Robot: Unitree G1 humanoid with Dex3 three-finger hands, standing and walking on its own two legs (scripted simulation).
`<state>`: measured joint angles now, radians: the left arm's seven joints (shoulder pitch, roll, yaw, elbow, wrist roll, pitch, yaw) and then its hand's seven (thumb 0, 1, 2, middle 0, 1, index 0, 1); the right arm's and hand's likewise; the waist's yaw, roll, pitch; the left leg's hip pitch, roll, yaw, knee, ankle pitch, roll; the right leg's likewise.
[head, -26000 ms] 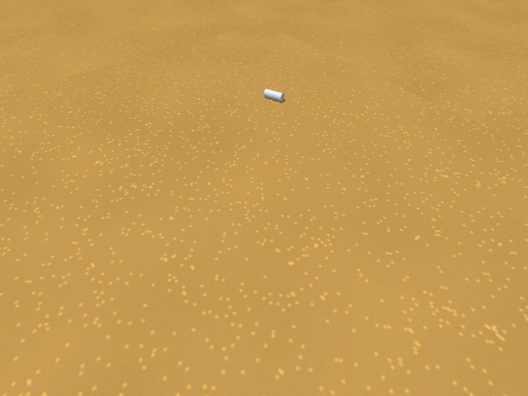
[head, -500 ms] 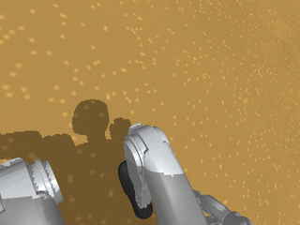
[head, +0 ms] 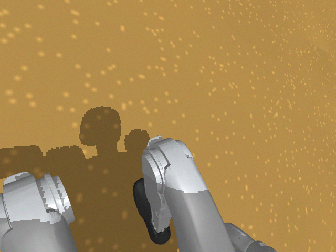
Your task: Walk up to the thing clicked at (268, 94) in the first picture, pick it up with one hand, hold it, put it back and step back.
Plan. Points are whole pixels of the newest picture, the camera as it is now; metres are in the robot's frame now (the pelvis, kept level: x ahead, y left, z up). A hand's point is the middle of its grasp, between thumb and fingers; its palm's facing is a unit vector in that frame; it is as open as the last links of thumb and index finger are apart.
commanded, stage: close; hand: left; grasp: from above
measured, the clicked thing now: out of the picture +0.42 +0.34 -0.27
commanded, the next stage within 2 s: settle in 1.24 s
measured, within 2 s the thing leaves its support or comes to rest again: leaves its support in 1.62 s
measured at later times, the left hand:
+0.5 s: hand out of the picture +0.40 +0.35 -0.25, palm faces -0.47 -0.19 -0.86, open 10.6 cm
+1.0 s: hand out of the picture +0.40 +0.32 -0.25, palm faces -0.39 -0.10 -0.92, open 9.1 cm
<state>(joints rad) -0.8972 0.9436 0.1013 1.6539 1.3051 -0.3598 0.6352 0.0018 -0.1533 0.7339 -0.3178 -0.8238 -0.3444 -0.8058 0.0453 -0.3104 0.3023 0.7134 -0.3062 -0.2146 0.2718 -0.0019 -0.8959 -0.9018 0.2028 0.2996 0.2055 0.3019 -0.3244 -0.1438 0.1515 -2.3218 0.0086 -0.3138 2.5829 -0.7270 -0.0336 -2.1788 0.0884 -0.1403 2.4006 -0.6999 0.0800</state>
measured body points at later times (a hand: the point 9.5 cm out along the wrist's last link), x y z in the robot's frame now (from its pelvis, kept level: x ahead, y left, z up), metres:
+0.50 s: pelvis +0.00 +0.00 +0.00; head +0.26 +0.14 +0.34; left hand +0.43 +0.36 -0.20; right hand +0.07 -0.26 -0.06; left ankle +0.06 +0.13 -0.26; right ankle +0.11 -0.13 -0.26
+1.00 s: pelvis +0.00 +0.00 +0.00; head +0.24 +0.14 +0.35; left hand +0.41 +0.32 -0.20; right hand +0.09 -0.26 -0.05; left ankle +0.06 +0.13 -0.26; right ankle +0.11 -0.13 -0.26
